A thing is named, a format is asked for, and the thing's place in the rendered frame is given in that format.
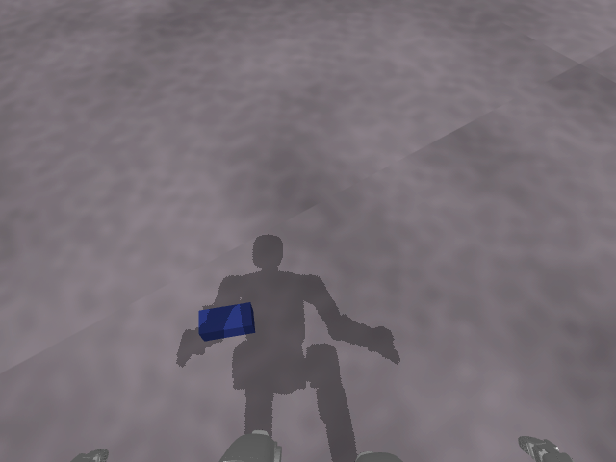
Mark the carton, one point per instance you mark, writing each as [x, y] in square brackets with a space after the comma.
[227, 321]

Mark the right robot hand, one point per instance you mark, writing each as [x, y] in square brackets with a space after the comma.
[542, 451]

